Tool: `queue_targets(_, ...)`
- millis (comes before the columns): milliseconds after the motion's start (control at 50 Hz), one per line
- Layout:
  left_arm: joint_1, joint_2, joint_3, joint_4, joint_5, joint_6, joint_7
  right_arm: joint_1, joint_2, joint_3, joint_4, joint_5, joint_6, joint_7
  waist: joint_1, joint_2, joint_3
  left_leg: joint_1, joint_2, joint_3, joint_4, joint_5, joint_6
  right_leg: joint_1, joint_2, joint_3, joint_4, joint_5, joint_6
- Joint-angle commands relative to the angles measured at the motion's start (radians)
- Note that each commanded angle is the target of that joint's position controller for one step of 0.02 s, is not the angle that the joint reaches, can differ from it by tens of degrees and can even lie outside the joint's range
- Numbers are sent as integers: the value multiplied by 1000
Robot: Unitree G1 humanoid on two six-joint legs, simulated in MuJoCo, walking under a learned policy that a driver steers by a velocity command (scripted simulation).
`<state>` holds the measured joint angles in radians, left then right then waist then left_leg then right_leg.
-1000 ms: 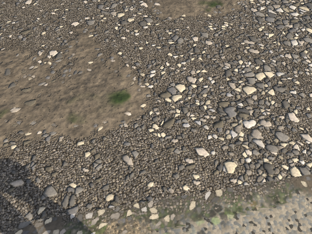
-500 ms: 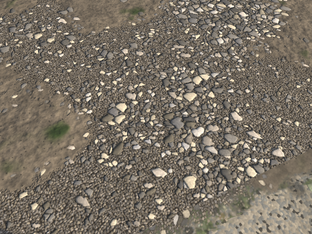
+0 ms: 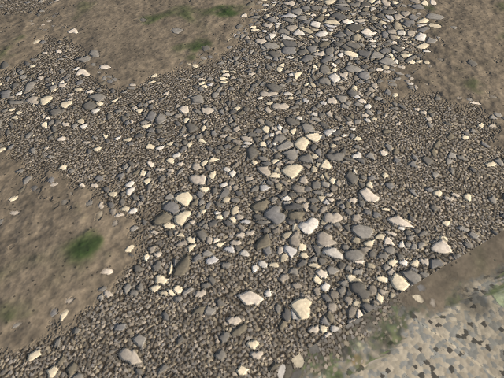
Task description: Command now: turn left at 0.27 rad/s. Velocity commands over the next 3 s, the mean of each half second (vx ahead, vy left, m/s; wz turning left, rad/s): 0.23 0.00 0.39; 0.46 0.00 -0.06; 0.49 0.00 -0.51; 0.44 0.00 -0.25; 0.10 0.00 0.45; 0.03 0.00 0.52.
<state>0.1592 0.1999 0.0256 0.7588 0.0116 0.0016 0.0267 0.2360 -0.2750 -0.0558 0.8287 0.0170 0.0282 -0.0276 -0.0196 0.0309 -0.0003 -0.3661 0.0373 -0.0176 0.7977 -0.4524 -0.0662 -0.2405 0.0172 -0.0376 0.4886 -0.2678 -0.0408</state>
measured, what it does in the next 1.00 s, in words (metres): walks ahead: left foot, then right foot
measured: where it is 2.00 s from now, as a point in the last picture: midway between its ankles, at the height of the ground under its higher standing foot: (212, 258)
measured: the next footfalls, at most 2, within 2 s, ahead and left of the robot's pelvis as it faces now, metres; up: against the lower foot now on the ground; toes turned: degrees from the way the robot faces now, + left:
left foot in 0.18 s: -0.01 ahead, +0.12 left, +0.00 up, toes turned +9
right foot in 0.70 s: +0.39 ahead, +0.01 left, +0.00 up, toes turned +15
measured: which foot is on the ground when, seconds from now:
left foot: up 0.00-0.16, down 0.18-0.72, up 0.74-1.00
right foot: down 0.00-0.18, up 0.20-0.68, down 0.70-1.00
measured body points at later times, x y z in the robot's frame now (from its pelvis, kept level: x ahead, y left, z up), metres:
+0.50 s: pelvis +0.07 +0.06 +0.01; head +0.08 +0.10 +0.46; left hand +0.18 +0.37 -0.10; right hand +0.14 -0.20 -0.10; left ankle -0.05 +0.12 -0.74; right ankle +0.27 -0.08 -0.67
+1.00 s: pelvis +0.35 +0.09 +0.01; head +0.38 +0.09 +0.46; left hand +0.32 +0.37 -0.11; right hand +0.58 -0.13 -0.08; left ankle +0.42 +0.29 -0.68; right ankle +0.35 +0.00 -0.74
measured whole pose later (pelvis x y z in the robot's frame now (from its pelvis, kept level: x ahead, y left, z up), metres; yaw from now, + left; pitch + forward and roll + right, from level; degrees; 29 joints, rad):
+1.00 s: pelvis +0.35 +0.09 +0.01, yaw +11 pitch +2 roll -2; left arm 0.35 0.26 0.06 0.82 -0.02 -0.08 -0.02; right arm 0.14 -0.30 -0.05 0.68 -0.01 -0.10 0.00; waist 0.06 0.05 0.02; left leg -0.64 0.11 -0.10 0.83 -0.10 -0.02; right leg -0.15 0.10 0.05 0.29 -0.17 -0.08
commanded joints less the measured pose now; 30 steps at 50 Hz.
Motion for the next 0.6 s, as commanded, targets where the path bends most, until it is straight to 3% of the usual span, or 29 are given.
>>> queue_targets(20, 30, 217, 71, -40, -10, 10, 24, -61, -80, -16, -100, 11, -7, 1, 54, -159, -51, -109, -1, 19, 17, -40, 0, 176, -329, 236, -104, 561, -223)
queue_targets(80, -9, 224, 81, -45, -13, 19, 30, -45, -73, -18, -112, 10, 1, 11, 42, -162, -60, -58, -7, 46, -35, -22, 21, 166, -338, 204, -94, 569, -213)
queue_targets(140, -36, 243, 93, -41, -38, 21, 23, 19, -64, -21, -100, 11, 6, 32, 1, -159, -73, 116, -37, 109, -232, 105, 96, 49, -305, 146, -124, 66, -156)
queue_targets(160, -47, 219, 88, -38, -44, 18, 16, 86, -75, -31, -70, 9, 5, 36, -29, -138, -67, 238, -66, 118, -310, 128, 133, -53, -266, 105, -78, -125, -114)
queue_targets(180, -68, 159, 74, -44, -34, 11, 6, 187, -113, -49, -36, 11, 0, 31, -59, -21, -52, 385, 4, -26, -394, 49, 190, -234, -195, 11, 121, -254, -45)
queue_targets(200, -132, 83, 52, -100, -3, -4, -7, 248, -239, -76, -51, 6, -15, 24, -69, 225, -22, 483, 294, -514, -514, -88, 334, -552, -40, -100, 487, -368, 49)
queue_targets(220, -226, 131, 63, -140, -27, -40, -14, 238, -241, -66, -85, -32, -53, 37, -101, 188, 21, 396, 366, -756, -659, -216, 444, -663, -5, 91, 594, -369, 30)
queue_targets(240, -206, 188, 78, -132, -55, -62, -23, 158, -191, -52, -103, -36, -79, 33, -50, 130, 89, 381, 340, -681, -676, -234, 408, -699, -53, 130, 617, -244, 14)
queue_targets(260, -160, 220, 88, -100, -46, -74, -26, 112, -153, -41, -115, -18, -93, 27, -16, 91, 108, 377, 284, -571, -659, -169, 353, -687, -78, 128, 594, -123, 9)
queue_targets(280, -138, 222, 93, -74, -21, -82, -22, 91, -142, -36, -123, -6, -96, 22, -5, 61, 93, 374, 241, -491, -652, -80, 314, -656, -91, 124, 557, -42, 16)
queue_targets(300, -131, 218, 95, -65, -6, -88, -22, 95, -136, -32, -125, -3, -95, 17, 0, 58, 83, 366, 204, -425, -655, 16, 292, -615, -96, 121, 510, 32, 27)
queue_targets(360, -131, 172, 84, -50, -10, -98, -32, 168, -121, -28, -113, -10, -99, 10, -12, 58, 44, 394, 151, -297, -651, 270, 270, -571, -72, 84, 412, 199, 55)
queue_targets(480, -239, 139, 61, -84, -23, -106, -52, 246, -128, -29, -79, -10, -97, 4, -68, 96, 88, 348, 128, -212, -659, 372, 243, -497, -60, 57, 165, 367, 75)
queue_targets(600, -343, 134, 43, -142, -35, -134, -89, 295, -136, -33, -42, 0, -87, 5, -91, 92, 137, 410, 177, -213, -609, 501, 258, -465, -38, 25, 28, 317, 26)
